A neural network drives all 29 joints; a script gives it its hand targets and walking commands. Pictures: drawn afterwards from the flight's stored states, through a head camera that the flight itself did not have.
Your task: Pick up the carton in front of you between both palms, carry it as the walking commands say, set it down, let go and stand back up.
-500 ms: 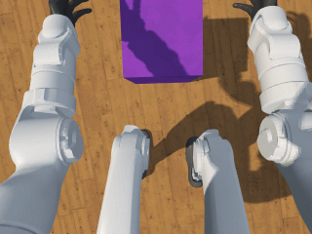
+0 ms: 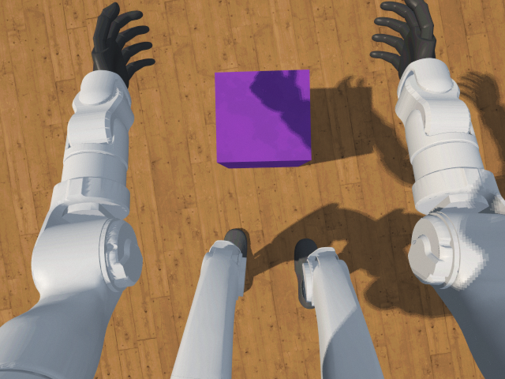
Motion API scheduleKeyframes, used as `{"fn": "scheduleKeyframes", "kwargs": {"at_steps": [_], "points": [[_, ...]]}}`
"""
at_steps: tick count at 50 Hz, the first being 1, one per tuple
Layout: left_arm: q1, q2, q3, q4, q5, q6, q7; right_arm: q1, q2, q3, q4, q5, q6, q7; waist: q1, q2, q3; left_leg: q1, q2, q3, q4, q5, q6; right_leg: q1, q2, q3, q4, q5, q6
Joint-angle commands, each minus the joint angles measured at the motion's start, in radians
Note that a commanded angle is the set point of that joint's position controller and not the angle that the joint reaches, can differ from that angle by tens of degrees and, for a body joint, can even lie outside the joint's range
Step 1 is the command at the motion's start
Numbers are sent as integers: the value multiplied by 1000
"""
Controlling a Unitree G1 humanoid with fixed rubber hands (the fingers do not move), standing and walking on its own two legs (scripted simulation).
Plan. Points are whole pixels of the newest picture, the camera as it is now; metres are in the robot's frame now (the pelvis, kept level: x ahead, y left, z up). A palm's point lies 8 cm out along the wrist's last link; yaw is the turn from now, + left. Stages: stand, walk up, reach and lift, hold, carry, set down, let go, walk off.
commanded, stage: let go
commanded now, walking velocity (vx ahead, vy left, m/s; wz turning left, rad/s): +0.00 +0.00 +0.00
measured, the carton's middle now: (262, 126) +0.52 +0.04 -0.49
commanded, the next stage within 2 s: stand in 1.34 s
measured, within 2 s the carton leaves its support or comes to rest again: neither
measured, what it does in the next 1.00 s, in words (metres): rises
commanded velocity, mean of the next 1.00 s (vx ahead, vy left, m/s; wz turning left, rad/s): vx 0.00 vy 0.00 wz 0.00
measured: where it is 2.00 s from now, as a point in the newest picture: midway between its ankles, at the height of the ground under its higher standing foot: (270, 279)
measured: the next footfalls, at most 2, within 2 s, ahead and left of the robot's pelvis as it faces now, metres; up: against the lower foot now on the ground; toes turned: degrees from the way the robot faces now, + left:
none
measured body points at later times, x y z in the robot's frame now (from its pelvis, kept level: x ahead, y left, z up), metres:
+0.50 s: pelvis +0.06 +0.01 +0.11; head +0.27 +0.01 +0.51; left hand +0.40 +0.25 +0.00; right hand +0.42 -0.19 +0.00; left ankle +0.08 +0.11 -0.58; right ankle +0.06 -0.12 -0.58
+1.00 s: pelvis +0.09 -0.01 +0.16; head +0.12 -0.01 +0.61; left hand +0.25 +0.23 +0.08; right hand +0.27 -0.24 +0.08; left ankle +0.08 +0.11 -0.58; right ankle +0.07 -0.12 -0.58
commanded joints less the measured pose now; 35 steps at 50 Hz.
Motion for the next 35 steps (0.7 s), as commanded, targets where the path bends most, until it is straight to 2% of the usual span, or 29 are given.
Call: {"fn": "scheduleKeyframes", "kwargs": {"at_steps": [1, 5, 8, 14, 24, 28, 35], "points": [[-182, 109, 21, -95, 32, -27, -10, -189, -84, -20, -99, -32, -24, 7, 19, 4, -966, 705, -11, 55, -137, 353, -34, 486, 17, -62, -165, 265, 29], [-58, 101, 22, -134, 86, -28, -28, -54, -60, -23, -142, -86, -20, 5, 14, 10, -1019, 827, -13, 59, -201, 416, -30, 609, 19, -62, -238, 329, 32], [83, 94, 0, -201, 118, -28, -41, 94, -39, -10, -220, -111, -18, 0, 12, 19, -1037, 947, -13, 55, -251, 472, -23, 689, 20, -61, -294, 375, 30], [340, 61, -61, -341, 99, -58, -58, 339, -11, 39, -366, -85, -57, 13, 11, 34, -913, 1140, 3, 17, -349, 558, -14, 760, 11, -49, -403, 409, 18], [762, -9, -131, -344, 42, -137, -58, 766, 10, 92, -347, -59, -146, 53, -13, 54, -685, 1364, 29, -38, -473, 702, -14, 852, -2, -25, -549, 432, 11], [927, -15, -157, -372, 29, -165, -51, 920, 3, 115, -366, -53, -174, 61, -18, 44, -589, 1407, 29, -41, -542, 676, -17, 968, -9, -14, -609, 440, 7], [1158, -14, -212, -465, 9, -191, -49, 1148, -7, 159, -455, -22, -200, 80, -22, 16, -363, 1450, 14, -8, -700, 476, -17, 1275, -24, -3, -738, 424, 5]]}}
